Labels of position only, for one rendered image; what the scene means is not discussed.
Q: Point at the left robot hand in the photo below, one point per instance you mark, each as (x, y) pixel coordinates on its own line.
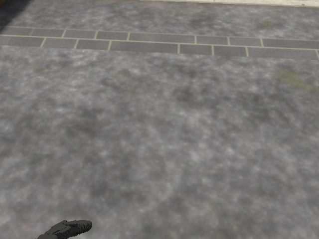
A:
(66, 229)

